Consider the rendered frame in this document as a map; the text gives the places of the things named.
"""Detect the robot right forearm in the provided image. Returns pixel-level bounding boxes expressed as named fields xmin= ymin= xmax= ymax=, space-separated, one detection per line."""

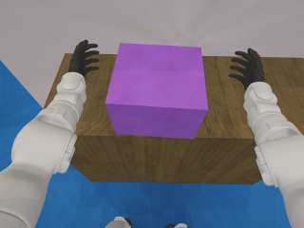
xmin=243 ymin=82 xmax=304 ymax=146

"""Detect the robot left hand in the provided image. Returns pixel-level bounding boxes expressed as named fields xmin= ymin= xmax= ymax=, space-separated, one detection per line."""
xmin=68 ymin=40 xmax=100 ymax=77

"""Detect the robot right hand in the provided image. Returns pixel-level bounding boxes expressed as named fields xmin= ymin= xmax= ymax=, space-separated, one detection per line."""
xmin=228 ymin=48 xmax=265 ymax=91

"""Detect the carton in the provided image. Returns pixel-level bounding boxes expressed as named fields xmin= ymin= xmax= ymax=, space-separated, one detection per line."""
xmin=104 ymin=43 xmax=208 ymax=140

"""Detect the pedestal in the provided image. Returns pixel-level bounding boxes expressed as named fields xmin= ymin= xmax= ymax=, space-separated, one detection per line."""
xmin=43 ymin=53 xmax=304 ymax=185

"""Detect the robot right upper arm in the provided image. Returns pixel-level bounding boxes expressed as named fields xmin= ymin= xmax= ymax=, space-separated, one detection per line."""
xmin=254 ymin=134 xmax=304 ymax=228

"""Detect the robot left upper arm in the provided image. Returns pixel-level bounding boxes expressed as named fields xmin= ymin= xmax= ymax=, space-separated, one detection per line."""
xmin=0 ymin=119 xmax=78 ymax=228

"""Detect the left robot shin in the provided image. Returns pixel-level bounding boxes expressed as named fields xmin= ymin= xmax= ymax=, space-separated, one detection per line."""
xmin=114 ymin=217 xmax=127 ymax=223

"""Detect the robot left forearm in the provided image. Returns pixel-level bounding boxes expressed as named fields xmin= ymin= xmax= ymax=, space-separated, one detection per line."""
xmin=11 ymin=72 xmax=86 ymax=161

